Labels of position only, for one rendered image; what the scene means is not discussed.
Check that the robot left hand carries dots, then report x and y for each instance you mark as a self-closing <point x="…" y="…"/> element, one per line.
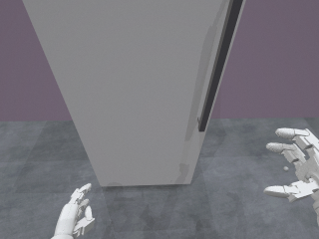
<point x="68" y="222"/>

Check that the handle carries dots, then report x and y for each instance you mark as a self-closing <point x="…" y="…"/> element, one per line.
<point x="231" y="17"/>

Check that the robot right hand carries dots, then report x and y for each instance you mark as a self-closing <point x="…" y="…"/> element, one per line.
<point x="304" y="187"/>

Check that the fridge door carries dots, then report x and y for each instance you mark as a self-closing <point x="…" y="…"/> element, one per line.
<point x="134" y="76"/>

